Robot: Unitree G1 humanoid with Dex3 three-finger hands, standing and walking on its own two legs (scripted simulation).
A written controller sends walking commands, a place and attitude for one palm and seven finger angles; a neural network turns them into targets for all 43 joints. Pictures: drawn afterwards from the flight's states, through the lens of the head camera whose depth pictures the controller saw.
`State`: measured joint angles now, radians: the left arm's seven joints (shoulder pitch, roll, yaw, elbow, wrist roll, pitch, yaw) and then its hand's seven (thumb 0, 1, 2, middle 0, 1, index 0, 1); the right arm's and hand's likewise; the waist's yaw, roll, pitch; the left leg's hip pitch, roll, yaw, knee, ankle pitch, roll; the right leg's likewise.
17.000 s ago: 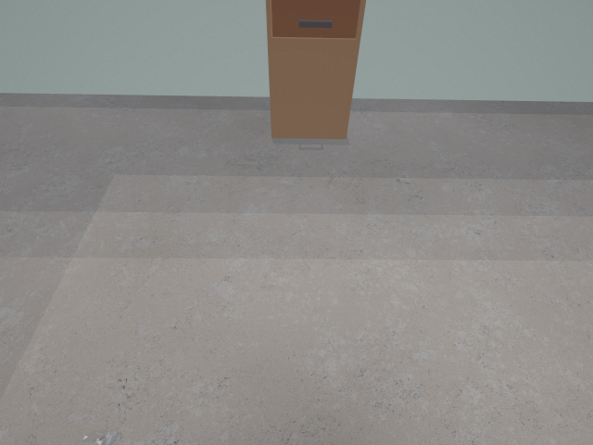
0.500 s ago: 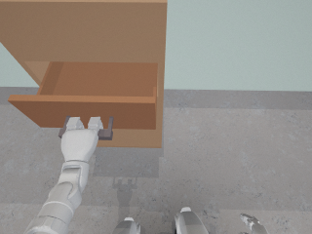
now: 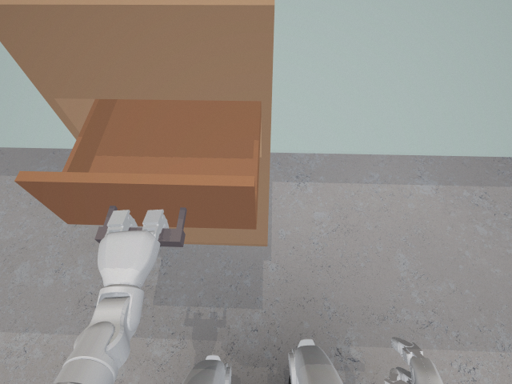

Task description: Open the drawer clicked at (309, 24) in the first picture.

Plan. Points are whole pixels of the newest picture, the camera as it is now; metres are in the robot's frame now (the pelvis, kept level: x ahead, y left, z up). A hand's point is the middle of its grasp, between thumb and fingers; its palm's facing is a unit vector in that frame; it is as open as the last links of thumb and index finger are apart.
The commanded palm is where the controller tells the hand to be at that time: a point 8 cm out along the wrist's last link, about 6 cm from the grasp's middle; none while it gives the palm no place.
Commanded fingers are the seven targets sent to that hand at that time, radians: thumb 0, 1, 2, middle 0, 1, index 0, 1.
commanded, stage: pull the drawer open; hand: left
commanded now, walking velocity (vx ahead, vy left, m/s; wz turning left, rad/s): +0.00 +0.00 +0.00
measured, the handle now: (144, 224) +0.38 +0.21 -0.03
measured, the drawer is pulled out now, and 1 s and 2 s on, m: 0.19 0.29 0.30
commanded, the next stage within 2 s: open the thumb to release the handle in 1.38 s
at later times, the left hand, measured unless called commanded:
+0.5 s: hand (135, 293) +0.27 +0.21 -0.05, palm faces +0.01 -0.04 -1.00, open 5.8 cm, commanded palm +0.22 +0.22 -0.01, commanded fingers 0.00 0.90 0.90 -0.40 -1.35 -0.40 -1.35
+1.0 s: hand (127, 329) +0.21 +0.21 -0.05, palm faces -0.03 -0.06 -1.00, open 5.8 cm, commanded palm +0.16 +0.22 -0.01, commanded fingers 0.00 0.90 0.90 -0.40 -1.35 -0.40 -1.35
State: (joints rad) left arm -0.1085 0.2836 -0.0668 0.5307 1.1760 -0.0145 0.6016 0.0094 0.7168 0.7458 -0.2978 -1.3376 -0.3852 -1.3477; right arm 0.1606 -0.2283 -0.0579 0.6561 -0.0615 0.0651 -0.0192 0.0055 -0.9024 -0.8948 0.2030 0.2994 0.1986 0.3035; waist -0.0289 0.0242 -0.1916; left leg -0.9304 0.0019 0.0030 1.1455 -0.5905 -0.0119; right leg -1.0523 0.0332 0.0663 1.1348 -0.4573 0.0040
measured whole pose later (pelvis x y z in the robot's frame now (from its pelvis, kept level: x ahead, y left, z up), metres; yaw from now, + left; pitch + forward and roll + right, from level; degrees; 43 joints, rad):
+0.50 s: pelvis +0.00 +0.00 +0.00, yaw +0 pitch +21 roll +1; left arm 0.14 0.27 -0.08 0.33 1.18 -0.02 0.64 0.01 0.71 0.76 -0.28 -1.32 -0.39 -1.33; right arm 0.11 -0.22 -0.05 0.62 -0.06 0.06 -0.01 0.01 -0.90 -0.89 0.20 0.30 0.20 0.30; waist -0.01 0.02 -0.19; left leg -0.91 0.00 0.01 1.16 -0.61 -0.01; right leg -1.04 0.04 0.07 1.16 -0.48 0.00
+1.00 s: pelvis +0.01 -0.01 -0.01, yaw +0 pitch +21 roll +2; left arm 0.38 0.28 -0.06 0.15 1.18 -0.09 0.64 0.02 0.71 0.74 -0.27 -1.31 -0.39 -1.32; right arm 0.08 -0.22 -0.03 0.58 -0.08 0.05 0.00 0.01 -0.90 -0.89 0.20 0.30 0.20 0.30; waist 0.02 0.01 -0.20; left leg -0.93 0.00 0.02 1.21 -0.64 -0.02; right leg -1.07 0.04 0.08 1.23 -0.51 -0.01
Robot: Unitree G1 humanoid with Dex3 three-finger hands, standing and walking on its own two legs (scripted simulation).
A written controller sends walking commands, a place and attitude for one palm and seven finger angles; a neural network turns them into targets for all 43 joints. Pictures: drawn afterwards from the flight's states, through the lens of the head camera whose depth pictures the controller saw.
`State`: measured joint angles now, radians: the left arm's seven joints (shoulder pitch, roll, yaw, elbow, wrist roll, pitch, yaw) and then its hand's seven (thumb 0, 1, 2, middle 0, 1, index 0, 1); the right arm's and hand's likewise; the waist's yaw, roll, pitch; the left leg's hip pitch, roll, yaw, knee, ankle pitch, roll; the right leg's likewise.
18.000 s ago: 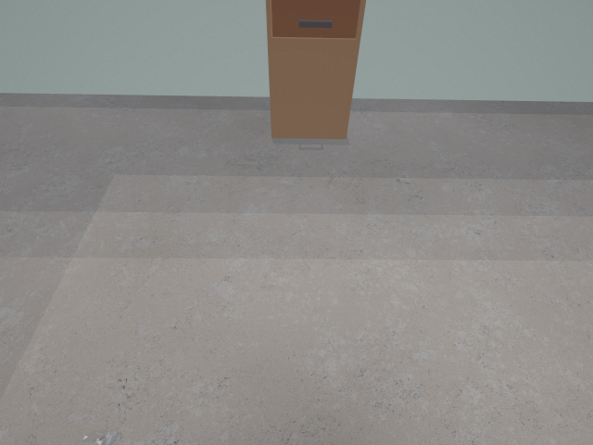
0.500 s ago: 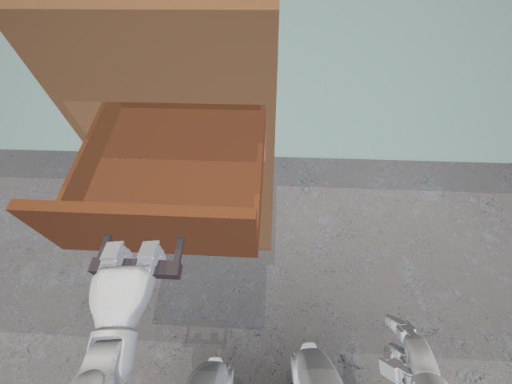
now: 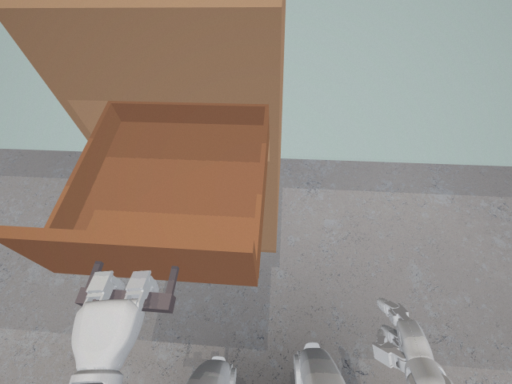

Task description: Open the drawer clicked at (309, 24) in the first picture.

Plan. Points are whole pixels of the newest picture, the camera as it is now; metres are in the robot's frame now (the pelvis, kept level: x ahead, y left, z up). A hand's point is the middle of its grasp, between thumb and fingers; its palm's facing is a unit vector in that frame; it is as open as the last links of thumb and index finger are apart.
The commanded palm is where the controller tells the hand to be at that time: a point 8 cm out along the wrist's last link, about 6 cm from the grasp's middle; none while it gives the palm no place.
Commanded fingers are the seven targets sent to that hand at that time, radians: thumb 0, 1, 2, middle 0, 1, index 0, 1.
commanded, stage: pull the drawer open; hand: left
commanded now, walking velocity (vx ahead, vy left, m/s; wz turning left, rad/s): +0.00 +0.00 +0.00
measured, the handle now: (131, 285) +0.27 +0.22 -0.02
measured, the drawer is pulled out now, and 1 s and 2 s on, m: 0.29 0.30 0.30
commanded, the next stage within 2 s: open the thumb to release the handle in 0.38 s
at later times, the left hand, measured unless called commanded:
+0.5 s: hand (126, 334) +0.20 +0.22 -0.04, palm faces -0.02 -0.06 -1.00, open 6.0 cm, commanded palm +0.17 +0.23 +0.01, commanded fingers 0.00 0.76 0.84 -0.39 -1.34 -0.39 -1.34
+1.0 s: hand (120, 332) +0.20 +0.23 -0.04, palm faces +0.00 -0.05 -1.00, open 12.5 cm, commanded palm +0.17 +0.22 +0.01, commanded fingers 0.00 -0.50 0.30 -0.30 -1.20 -0.30 -1.20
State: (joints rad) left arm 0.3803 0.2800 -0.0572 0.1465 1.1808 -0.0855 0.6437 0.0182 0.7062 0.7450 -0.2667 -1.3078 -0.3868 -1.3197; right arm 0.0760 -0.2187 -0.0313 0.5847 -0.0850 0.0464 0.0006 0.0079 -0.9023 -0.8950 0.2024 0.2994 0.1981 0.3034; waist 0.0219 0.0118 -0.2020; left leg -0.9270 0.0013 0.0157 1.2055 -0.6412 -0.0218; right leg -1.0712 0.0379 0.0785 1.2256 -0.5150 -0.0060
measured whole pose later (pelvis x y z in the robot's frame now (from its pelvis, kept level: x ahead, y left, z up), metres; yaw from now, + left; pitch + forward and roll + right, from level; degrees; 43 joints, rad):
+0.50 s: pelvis -0.01 +0.00 -0.01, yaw +0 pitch +21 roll +2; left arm 0.40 0.30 -0.04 0.10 1.16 -0.11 0.64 0.01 0.70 0.77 -0.26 -1.29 -0.37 -1.30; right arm 0.09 -0.23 -0.04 0.58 -0.09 0.06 0.00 0.01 -0.90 -0.89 0.20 0.30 0.20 0.30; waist 0.01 0.02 -0.20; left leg -0.98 0.00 0.01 1.25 -0.65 -0.02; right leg -1.12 0.04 0.08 1.27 -0.52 -0.01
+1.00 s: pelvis -0.02 +0.00 +0.00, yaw +2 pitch +19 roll +2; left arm 0.26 0.29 -0.07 0.24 1.16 -0.05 0.63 0.00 -0.27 0.40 -0.28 -1.19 -0.33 -1.23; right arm 0.09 -0.23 -0.04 0.61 -0.08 0.03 -0.03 0.01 -0.90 -0.89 0.20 0.30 0.20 0.30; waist 0.03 0.02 -0.19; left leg -0.95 -0.01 -0.02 1.22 -0.60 -0.03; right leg -1.07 0.02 0.05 1.21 -0.48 -0.01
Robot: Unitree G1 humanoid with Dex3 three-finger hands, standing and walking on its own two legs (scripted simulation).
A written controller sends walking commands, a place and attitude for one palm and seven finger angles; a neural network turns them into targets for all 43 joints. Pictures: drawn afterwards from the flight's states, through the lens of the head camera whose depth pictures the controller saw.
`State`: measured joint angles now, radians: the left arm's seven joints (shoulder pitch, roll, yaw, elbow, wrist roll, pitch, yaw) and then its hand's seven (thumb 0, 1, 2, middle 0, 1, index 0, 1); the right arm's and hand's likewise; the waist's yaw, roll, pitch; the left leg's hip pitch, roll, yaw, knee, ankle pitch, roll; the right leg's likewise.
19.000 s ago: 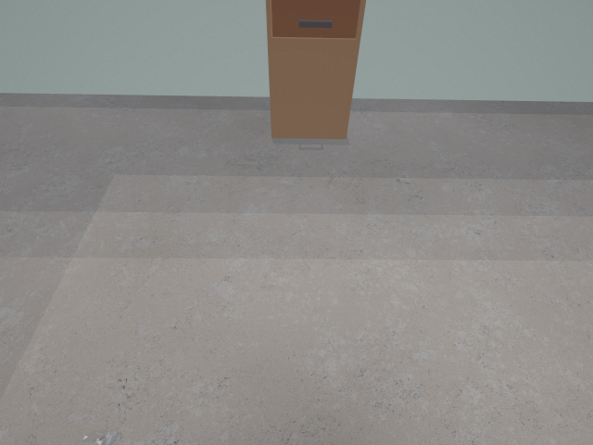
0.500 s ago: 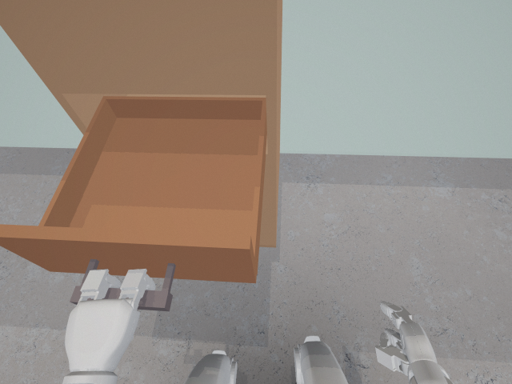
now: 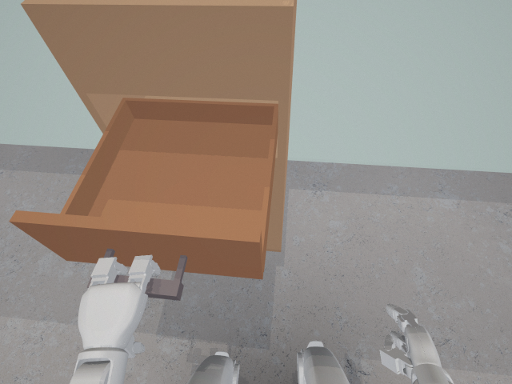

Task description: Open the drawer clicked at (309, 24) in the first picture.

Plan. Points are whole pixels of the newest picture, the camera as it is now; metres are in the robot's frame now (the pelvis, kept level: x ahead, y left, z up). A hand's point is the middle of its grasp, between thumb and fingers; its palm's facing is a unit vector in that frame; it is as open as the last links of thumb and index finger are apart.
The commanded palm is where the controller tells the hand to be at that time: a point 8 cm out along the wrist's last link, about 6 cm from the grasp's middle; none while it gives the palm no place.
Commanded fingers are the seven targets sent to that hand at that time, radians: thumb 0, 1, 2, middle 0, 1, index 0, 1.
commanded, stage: lift the hand off the handle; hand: left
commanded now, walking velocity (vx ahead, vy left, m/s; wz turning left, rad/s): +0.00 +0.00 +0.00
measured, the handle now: (140, 272) +0.29 +0.22 -0.02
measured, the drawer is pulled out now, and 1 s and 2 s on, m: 0.30 0.30 0.30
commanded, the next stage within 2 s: none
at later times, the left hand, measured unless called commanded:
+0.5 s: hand (132, 304) +0.24 +0.22 -0.04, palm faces +0.02 -0.04 -1.00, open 13.8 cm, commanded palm +0.22 +0.21 +0.02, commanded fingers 0.00 -0.50 0.30 -0.30 -1.20 -0.30 -1.20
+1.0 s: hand (125, 298) +0.24 +0.22 +0.00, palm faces +0.03 -0.06 -1.00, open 13.8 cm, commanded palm +0.22 +0.21 +0.06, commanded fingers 0.00 -0.50 0.30 -0.30 -1.20 -0.30 -1.20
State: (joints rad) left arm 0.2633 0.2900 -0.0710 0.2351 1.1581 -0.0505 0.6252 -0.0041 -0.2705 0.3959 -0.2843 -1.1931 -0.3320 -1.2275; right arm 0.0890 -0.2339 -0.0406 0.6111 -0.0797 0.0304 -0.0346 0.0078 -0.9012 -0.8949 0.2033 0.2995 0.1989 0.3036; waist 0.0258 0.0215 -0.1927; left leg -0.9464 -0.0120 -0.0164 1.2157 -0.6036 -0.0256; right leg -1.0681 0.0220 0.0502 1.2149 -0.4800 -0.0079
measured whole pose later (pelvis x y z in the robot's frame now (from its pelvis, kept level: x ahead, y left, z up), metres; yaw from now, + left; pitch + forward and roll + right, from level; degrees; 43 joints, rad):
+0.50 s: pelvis +0.00 +0.00 +0.00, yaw +0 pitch +19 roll +1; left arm 0.19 0.28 -0.11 0.27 1.16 -0.01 0.63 0.00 -0.49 0.30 -0.32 -1.20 -0.32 -1.20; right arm 0.09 -0.22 -0.04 0.64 -0.07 0.04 -0.06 0.01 -0.90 -0.89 0.20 0.30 0.20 0.30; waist 0.03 0.03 -0.18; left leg -0.94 -0.02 -0.02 1.20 -0.59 -0.02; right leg -1.05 0.02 0.05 1.19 -0.47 0.00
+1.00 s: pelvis +0.00 +0.00 +0.03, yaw +0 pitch +15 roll +1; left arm 0.24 0.29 -0.13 0.20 1.13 0.01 0.58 0.00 -0.49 0.30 -0.32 -1.20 -0.32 -1.20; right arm 0.10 -0.23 -0.04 0.62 -0.06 0.05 -0.05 0.01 -0.90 -0.89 0.20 0.30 0.20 0.30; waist 0.04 0.03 -0.16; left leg -0.77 -0.01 -0.02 1.06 -0.55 -0.02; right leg -0.89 0.02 0.05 1.07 -0.43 0.00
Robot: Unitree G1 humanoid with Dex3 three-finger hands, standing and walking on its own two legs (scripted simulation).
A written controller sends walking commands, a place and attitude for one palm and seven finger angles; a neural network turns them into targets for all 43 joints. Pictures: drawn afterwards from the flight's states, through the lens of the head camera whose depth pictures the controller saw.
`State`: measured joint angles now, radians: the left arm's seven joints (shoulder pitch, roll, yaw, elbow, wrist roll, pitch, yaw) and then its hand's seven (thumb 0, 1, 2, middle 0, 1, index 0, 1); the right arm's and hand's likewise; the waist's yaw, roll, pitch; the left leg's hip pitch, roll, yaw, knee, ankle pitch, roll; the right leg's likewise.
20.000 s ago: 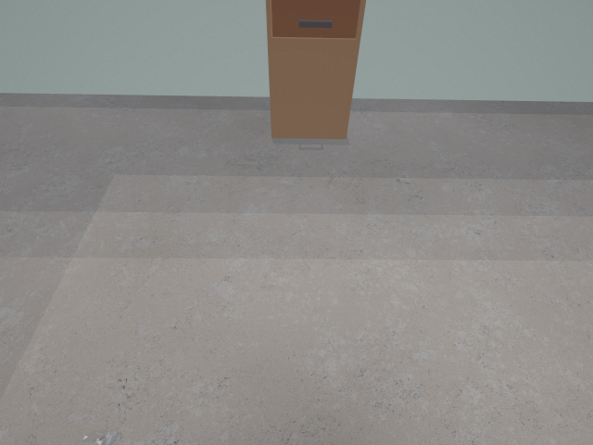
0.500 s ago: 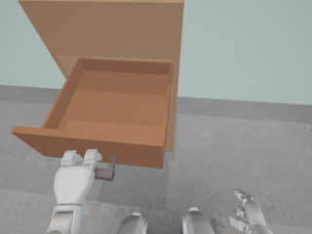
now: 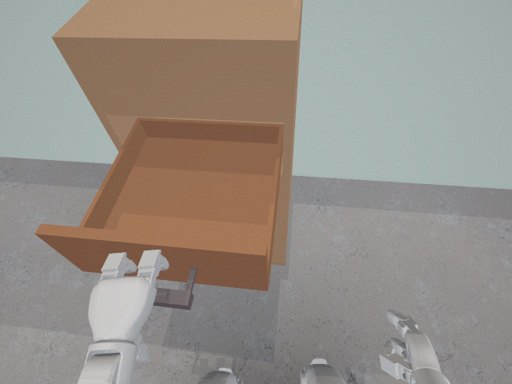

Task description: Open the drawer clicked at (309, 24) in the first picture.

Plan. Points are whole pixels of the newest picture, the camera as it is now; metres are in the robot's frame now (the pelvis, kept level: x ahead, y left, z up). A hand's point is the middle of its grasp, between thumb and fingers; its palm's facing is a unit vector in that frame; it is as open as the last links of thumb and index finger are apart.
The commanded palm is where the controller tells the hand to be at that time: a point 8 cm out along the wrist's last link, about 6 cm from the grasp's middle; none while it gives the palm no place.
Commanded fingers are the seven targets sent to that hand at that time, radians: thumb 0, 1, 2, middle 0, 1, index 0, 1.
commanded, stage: lift the hand off the handle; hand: left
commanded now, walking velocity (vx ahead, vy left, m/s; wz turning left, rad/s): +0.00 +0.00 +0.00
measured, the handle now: (154, 282) +0.28 +0.21 -0.05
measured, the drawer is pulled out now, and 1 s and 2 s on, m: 0.30 0.30 0.30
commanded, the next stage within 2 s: draw the hand back to the body in 1.68 s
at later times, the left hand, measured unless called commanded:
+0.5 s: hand (131, 298) +0.24 +0.21 +0.01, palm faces +0.04 -0.08 -1.00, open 13.8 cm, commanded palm +0.21 +0.21 +0.07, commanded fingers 0.00 -0.50 0.30 -0.30 -1.20 -0.30 -1.20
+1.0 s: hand (117, 292) +0.23 +0.22 +0.05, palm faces +0.05 -0.09 -0.99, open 13.9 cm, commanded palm +0.21 +0.22 +0.11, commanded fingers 0.00 -0.50 0.30 -0.30 -1.20 -0.30 -1.20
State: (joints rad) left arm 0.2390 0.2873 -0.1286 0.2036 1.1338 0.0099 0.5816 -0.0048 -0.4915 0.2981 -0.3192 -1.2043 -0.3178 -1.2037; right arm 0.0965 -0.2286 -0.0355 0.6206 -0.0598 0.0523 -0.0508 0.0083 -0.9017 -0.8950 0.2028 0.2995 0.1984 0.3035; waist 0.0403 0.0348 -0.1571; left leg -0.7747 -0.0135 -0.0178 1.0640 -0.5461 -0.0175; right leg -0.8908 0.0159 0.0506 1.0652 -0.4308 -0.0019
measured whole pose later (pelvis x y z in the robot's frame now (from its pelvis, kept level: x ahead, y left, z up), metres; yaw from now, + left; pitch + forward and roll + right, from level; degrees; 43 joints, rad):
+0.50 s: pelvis +0.01 +0.00 +0.02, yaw +0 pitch +11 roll +1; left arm 0.28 0.30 -0.13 0.10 1.11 0.01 0.51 -0.01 -0.49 0.30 -0.32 -1.20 -0.32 -1.21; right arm 0.10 -0.22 -0.03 0.61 -0.05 0.07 -0.04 0.01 -0.90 -0.89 0.20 0.30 0.20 0.30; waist 0.05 0.04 -0.13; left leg -0.64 -0.01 -0.01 0.95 -0.51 -0.01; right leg -0.75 0.02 0.06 0.95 -0.40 0.00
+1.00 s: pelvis +0.01 +0.00 +0.04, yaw -1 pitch +8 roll +1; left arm 0.31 0.33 -0.12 0.00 1.08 0.01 0.42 -0.01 -0.49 0.30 -0.32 -1.20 -0.32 -1.20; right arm 0.10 -0.22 -0.02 0.60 -0.05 0.07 -0.03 0.01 -0.90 -0.90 0.20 0.30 0.20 0.30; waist 0.07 0.05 -0.09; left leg -0.50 -0.01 -0.01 0.82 -0.46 -0.01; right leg -0.61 0.01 0.06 0.84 -0.35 0.00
